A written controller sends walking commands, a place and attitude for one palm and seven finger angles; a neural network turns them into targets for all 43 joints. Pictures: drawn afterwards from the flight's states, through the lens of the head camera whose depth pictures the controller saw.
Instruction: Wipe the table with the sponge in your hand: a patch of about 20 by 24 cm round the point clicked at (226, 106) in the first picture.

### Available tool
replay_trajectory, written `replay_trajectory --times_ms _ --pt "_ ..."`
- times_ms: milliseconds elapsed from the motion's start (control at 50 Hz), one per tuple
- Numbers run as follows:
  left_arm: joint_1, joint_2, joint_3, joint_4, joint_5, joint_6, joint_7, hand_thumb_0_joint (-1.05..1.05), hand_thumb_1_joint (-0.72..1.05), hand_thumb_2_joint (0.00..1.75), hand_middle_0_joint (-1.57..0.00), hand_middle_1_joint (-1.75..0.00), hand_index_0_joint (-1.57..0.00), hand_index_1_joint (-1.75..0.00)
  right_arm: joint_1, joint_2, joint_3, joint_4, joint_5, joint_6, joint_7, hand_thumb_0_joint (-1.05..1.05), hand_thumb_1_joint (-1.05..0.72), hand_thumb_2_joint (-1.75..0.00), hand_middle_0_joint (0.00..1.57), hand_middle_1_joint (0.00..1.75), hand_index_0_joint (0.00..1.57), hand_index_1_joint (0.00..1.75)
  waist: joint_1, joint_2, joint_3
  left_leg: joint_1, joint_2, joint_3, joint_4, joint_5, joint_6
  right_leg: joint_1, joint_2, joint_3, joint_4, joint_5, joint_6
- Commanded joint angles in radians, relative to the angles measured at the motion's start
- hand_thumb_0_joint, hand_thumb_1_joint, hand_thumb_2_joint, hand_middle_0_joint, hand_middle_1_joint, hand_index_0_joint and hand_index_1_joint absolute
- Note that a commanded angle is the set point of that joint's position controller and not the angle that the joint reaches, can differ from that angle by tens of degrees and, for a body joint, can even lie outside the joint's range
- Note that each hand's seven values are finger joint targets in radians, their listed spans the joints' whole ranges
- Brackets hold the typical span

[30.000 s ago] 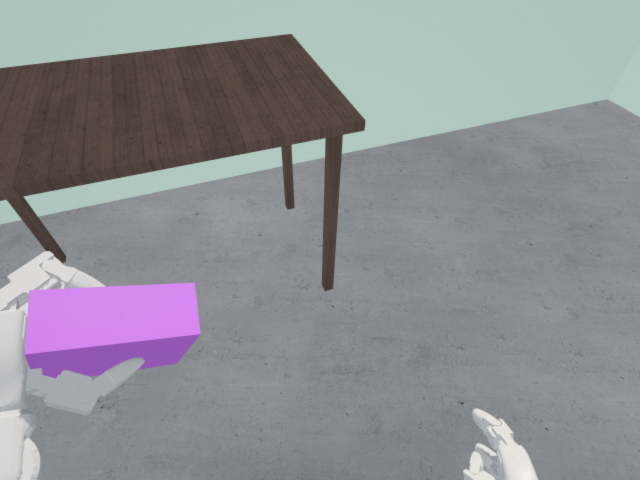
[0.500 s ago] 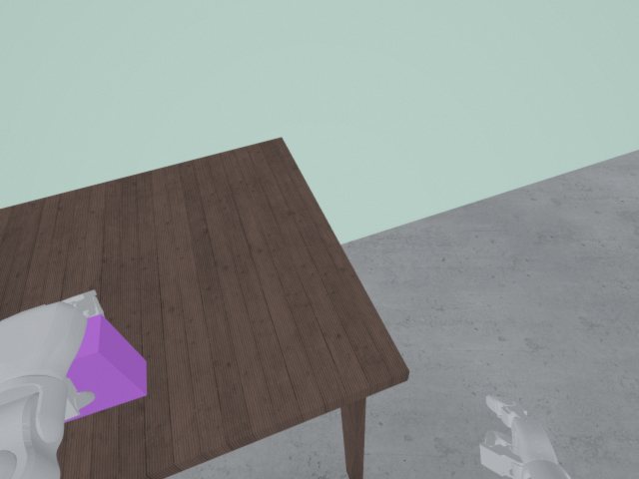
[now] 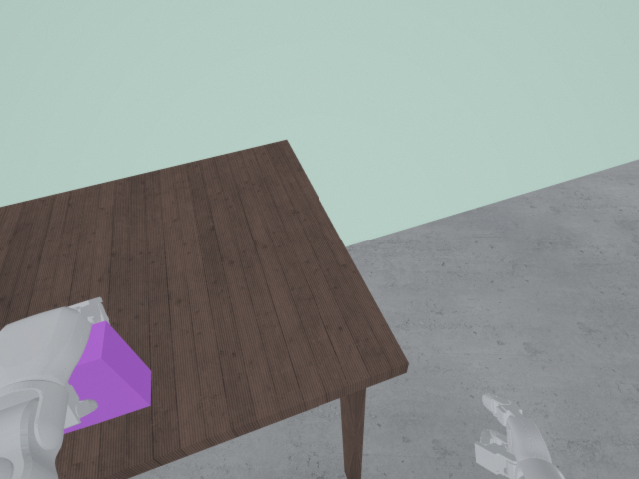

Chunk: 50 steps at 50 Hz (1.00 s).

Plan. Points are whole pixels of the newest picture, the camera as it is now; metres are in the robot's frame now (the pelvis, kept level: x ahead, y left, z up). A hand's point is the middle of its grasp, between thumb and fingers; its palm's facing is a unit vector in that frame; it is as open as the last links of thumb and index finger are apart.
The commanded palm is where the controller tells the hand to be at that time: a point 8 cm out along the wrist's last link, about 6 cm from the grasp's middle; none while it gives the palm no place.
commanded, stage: lift the sponge slowly off the table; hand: left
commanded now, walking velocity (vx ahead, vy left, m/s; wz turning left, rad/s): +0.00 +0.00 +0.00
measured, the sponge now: (91, 388) +0.20 +0.32 +0.02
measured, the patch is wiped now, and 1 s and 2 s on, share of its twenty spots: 1.00 1.00 1.00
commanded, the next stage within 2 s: bring the sponge back beside the body in 1.78 s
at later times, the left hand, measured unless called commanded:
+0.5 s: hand (56, 377) +0.18 +0.32 +0.09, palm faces +0.00 -0.07 -1.00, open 9.6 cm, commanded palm +0.16 +0.32 +0.16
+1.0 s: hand (49, 351) +0.19 +0.31 +0.13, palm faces +0.04 -0.05 -1.00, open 9.6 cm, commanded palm +0.16 +0.31 +0.19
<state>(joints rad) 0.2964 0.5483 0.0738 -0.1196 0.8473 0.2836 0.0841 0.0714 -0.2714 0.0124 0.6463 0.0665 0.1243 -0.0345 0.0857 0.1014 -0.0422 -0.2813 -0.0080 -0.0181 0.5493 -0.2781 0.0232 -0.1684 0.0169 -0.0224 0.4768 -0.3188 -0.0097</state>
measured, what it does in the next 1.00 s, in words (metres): stands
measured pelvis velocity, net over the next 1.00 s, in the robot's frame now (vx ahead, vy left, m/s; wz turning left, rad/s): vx -0.02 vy -0.01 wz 0.01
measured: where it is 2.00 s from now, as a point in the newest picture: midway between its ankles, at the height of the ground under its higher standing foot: outside the picture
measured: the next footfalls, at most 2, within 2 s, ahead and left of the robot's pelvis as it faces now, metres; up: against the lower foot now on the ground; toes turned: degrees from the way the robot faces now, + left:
none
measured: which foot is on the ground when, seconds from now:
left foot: down 0.00-1.00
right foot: down 0.00-1.00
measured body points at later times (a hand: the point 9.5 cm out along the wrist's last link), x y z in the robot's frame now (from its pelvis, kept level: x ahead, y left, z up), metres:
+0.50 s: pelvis -0.01 +0.00 +0.00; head -0.01 -0.04 +0.45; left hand +0.18 +0.32 +0.14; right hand +0.23 -0.22 -0.08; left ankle +0.01 +0.10 -0.74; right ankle -0.04 -0.12 -0.74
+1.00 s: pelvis -0.02 -0.01 +0.01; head -0.03 -0.05 +0.45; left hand +0.19 +0.31 +0.18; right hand +0.23 -0.21 -0.08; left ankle +0.01 +0.10 -0.74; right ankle -0.04 -0.12 -0.74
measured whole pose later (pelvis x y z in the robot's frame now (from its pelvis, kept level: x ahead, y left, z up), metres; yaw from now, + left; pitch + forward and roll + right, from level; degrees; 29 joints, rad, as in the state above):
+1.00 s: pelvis -0.02 -0.01 +0.01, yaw +1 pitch -3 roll -1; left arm 0.20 0.61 0.08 -0.21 0.81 0.33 -0.04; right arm 0.02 -0.28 0.04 0.65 0.06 0.10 -0.05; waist 0.12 0.12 0.01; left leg -0.19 0.00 -0.03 0.45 -0.21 0.01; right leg -0.08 0.02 -0.03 0.39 -0.26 -0.02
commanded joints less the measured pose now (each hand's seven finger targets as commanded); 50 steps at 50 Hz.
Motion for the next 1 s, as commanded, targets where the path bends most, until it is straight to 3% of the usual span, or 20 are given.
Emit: replay_trajectory --times_ms 0,60,100,160,180,200,280,320,360,460,480,500,560,680,740,780,800,880,900,980 --pt "-0.086 0.210 0.118 -0.132 0.002 -0.006 0.002 0.00 0.10 1.30 -1.20 -1.60 -1.20 -1.60 -0.183 -0.116 -0.042 -0.169 -0.003 -0.058 -0.011 0.00 -0.90 -0.90 0.20 0.30 0.20 0.30 0.017 -0.034 -0.115 0.101 -0.014 -0.039 -0.077 0.235 0.035 0.009 0.023 0.022 -0.072 0.254 -0.050" --pt "-0.074 0.215 0.131 -0.131 -0.002 -0.015 0.004 0.00 0.10 1.30 -1.20 -1.60 -1.20 -1.60 -0.178 -0.117 -0.044 -0.162 -0.006 -0.061 -0.008 0.00 -0.90 -0.90 0.20 0.30 0.20 0.30 0.020 -0.054 -0.100 0.110 -0.011 -0.043 -0.079 0.250 0.033 0.007 0.023 0.022 -0.080 0.274 -0.050" --pt "-0.138 0.226 0.130 -0.157 0.000 -0.021 0.006 0.00 0.10 1.30 -1.20 -1.60 -1.20 -1.60 -0.187 -0.116 -0.043 -0.167 -0.007 -0.064 -0.014 0.00 -0.90 -0.90 0.20 0.30 0.20 0.30 0.013 -0.034 -0.111 0.119 -0.012 -0.039 -0.084 0.243 0.035 0.012 0.024 0.026 -0.083 0.263 -0.051" --pt "-0.111 0.234 0.146 -0.169 0.002 -0.029 0.010 0.00 0.10 1.30 -1.20 -1.60 -1.20 -1.60 -0.187 -0.116 -0.048 -0.159 -0.009 -0.068 -0.013 0.00 -0.90 -0.90 0.20 0.30 0.20 0.30 0.023 -0.028 -0.126 0.143 -0.014 -0.039 -0.079 0.279 0.034 0.028 0.020 0.033 -0.087 0.308 -0.052" --pt "-0.112 0.267 0.177 -0.192 0.002 -0.028 0.010 0.00 0.10 1.30 -1.20 -1.60 -1.20 -1.60 -0.205 -0.116 -0.043 -0.165 -0.010 -0.069 -0.013 0.00 -0.90 -0.90 0.20 0.30 0.20 0.30 0.031 -0.016 -0.130 0.147 -0.017 -0.049 -0.086 0.280 0.032 0.041 0.026 0.054 -0.090 0.307 -0.060" --pt "-0.145 0.248 0.151 -0.206 0.006 -0.032 0.011 0.00 0.10 1.30 -1.20 -1.60 -1.20 -1.60 -0.194 -0.114 -0.044 -0.163 -0.010 -0.070 -0.015 0.00 -0.90 -0.90 0.20 0.30 0.20 0.30 0.018 -0.014 -0.142 0.148 -0.015 -0.040 -0.082 0.285 0.034 0.040 0.023 0.032 -0.085 0.309 -0.054" --pt "-0.132 0.292 0.197 -0.246 0.006 -0.033 0.014 0.00 0.10 1.30 -1.20 -1.60 -1.20 -1.60 -0.217 -0.115 -0.042 -0.164 -0.014 -0.075 -0.017 0.00 -0.90 -0.90 0.20 0.30 0.20 0.30 0.032 0.002 -0.133 0.169 -0.020 -0.048 -0.085 0.308 0.030 0.054 0.026 0.063 -0.096 0.339 -0.063" --pt "-0.125 0.271 0.186 -0.257 0.003 -0.038 0.016 0.00 0.10 1.30 -1.20 -1.60 -1.20 -1.60 -0.198 -0.110 -0.046 -0.164 -0.014 -0.080 -0.018 0.00 -0.90 -0.90 0.20 0.30 0.20 0.30 0.027 -0.014 -0.141 0.175 -0.016 -0.044 -0.080 0.319 0.033 0.053 0.021 0.039 -0.094 0.344 -0.055" --pt "-0.122 0.301 0.213 -0.261 0.005 -0.040 0.020 0.00 0.10 1.30 -1.20 -1.60 -1.20 -1.60 -0.196 -0.115 -0.048 -0.156 -0.015 -0.077 -0.019 0.00 -0.90 -0.90 0.20 0.30 0.20 0.30 0.031 -0.001 -0.143 0.179 -0.017 -0.044 -0.082 0.324 0.031 0.059 0.018 0.044 -0.099 0.349 -0.056" --pt "-0.177 0.288 0.190 -0.263 -0.003 -0.033 0.007 0.00 0.10 1.30 -1.20 -1.60 -1.20 -1.60 -0.211 -0.112 -0.043 -0.156 -0.012 -0.079 -0.028 0.00 -0.90 -0.90 0.20 0.30 0.20 0.30 0.021 -0.003 -0.105 0.184 -0.017 -0.046 -0.098 0.292 0.031 0.041 0.018 0.042 -0.121 0.300 -0.054" --pt "-0.203 0.313 0.208 -0.276 0.000 -0.030 0.004 0.00 0.10 1.30 -1.20 -1.60 -1.20 -1.60 -0.242 -0.112 -0.035 -0.159 -0.010 -0.084 -0.030 0.00 -0.90 -0.90 0.20 0.30 0.20 0.30 0.025 0.018 -0.099 0.194 -0.019 -0.051 -0.106 0.282 0.029 0.040 0.029 0.067 -0.128 0.280 -0.064" --pt "-0.206 0.285 0.178 -0.278 -0.002 -0.028 -0.001 0.00 0.10 1.30 -1.20 -1.60 -1.20 -1.60 -0.225 -0.110 -0.037 -0.162 -0.012 -0.086 -0.033 0.00 -0.90 -0.90 0.20 0.30 0.20 0.30 0.022 0.025 -0.112 0.192 -0.018 -0.045 -0.107 0.282 0.031 0.047 0.023 0.038 -0.123 0.274 -0.059" --pt "-0.243 0.279 0.157 -0.251 -0.005 -0.020 -0.018 0.00 0.10 1.30 -1.20 -1.60 -1.20 -1.60 -0.224 -0.116 -0.035 -0.155 -0.011 -0.084 -0.036 0.00 -0.90 -0.90 0.20 0.30 0.20 0.30 0.015 -0.004 -0.101 0.193 -0.018 -0.047 -0.118 0.265 0.029 0.039 0.019 0.039 -0.137 0.257 -0.054" --pt "-0.265 0.314 0.180 -0.290 0.009 -0.004 -0.042 0.00 0.10 1.30 -1.20 -1.60 -1.20 -1.60 -0.270 -0.113 -0.020 -0.168 -0.014 -0.092 -0.034 0.00 -0.90 -0.90 0.20 0.30 0.20 0.30 0.034 0.033 -0.123 0.205 -0.020 -0.059 -0.142 0.277 0.025 0.073 0.032 0.060 -0.141 0.253 -0.070" --pt "-0.252 0.300 0.173 -0.260 0.002 0.008 -0.045 0.00 0.10 1.30 -1.20 -1.60 -1.20 -1.60 -0.242 -0.114 -0.025 -0.161 -0.015 -0.084 -0.031 0.00 -0.90 -0.90 0.20 0.30 0.20 0.30 0.033 0.000 -0.107 0.189 -0.017 -0.049 -0.141 0.275 0.025 0.072 0.021 0.039 -0.143 0.256 -0.060" --pt "-0.275 0.350 0.215 -0.263 0.003 0.026 -0.048 0.00 0.10 1.30 -1.20 -1.60 -1.20 -1.60 -0.281 -0.119 -0.017 -0.166 -0.011 -0.080 -0.028 0.00 -0.90 -0.90 0.20 0.30 0.20 0.30 0.045 -0.004 -0.100 0.178 -0.022 -0.059 -0.152 0.251 0.022 0.076 0.030 0.075 -0.150 0.230 -0.071" --pt "-0.321 0.317 0.172 -0.267 0.007 0.029 -0.052 0.00 0.10 1.30 -1.20 -1.60 -1.20 -1.60 -0.266 -0.116 -0.017 -0.165 -0.010 -0.077 -0.030 0.00 -0.90 -0.90 0.20 0.30 0.20 0.30 0.030 0.007 -0.115 0.181 -0.019 -0.046 -0.148 0.256 0.023 0.076 0.024 0.046 -0.142 0.231 -0.064" --pt "-0.287 0.347 0.206 -0.276 -0.005 0.042 -0.063 0.00 0.10 1.30 -1.20 -1.60 -1.20 -1.60 -0.289 -0.120 -0.016 -0.169 -0.006 -0.083 -0.027 0.00 -0.90 -0.90 0.20 0.30 0.20 0.30 0.041 0.003 -0.119 0.186 -0.024 -0.056 -0.147 0.258 0.022 0.078 0.029 0.080 -0.145 0.239 -0.071" --pt "-0.284 0.307 0.167 -0.285 -0.013 0.042 -0.069 0.00 0.10 1.30 -1.20 -1.60 -1.20 -1.60 -0.272 -0.115 -0.017 -0.174 -0.009 -0.083 -0.027 0.00 -0.90 -0.90 0.20 0.30 0.20 0.30 0.036 0.009 -0.131 0.185 -0.022 -0.042 -0.141 0.260 0.024 0.087 0.017 0.054 -0.138 0.253 -0.062" --pt "-0.320 0.350 0.195 -0.311 -0.011 0.045 -0.085 0.00 0.10 1.30 -1.20 -1.60 -1.20 -1.60 -0.296 -0.118 -0.012 -0.179 -0.006 -0.087 -0.031 0.00 -0.90 -0.90 0.20 0.30 0.20 0.30 0.036 0.007 -0.108 0.184 -0.024 -0.056 -0.147 0.240 0.024 0.064 0.027 0.080 -0.149 0.222 -0.067"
